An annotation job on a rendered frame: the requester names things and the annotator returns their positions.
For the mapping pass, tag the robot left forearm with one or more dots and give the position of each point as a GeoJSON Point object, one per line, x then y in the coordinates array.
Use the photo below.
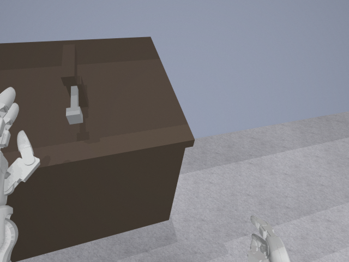
{"type": "Point", "coordinates": [8, 233]}

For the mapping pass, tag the right robot hand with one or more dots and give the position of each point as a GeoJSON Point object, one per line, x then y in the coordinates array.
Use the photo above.
{"type": "Point", "coordinates": [271, 250]}

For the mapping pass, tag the left robot hand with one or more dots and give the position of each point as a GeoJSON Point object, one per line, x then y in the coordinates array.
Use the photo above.
{"type": "Point", "coordinates": [22, 168]}

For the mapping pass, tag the counter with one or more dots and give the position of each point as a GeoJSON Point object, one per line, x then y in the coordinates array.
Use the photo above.
{"type": "Point", "coordinates": [115, 172]}

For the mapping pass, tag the tap lever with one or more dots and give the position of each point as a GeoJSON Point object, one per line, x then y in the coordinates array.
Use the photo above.
{"type": "Point", "coordinates": [74, 113]}

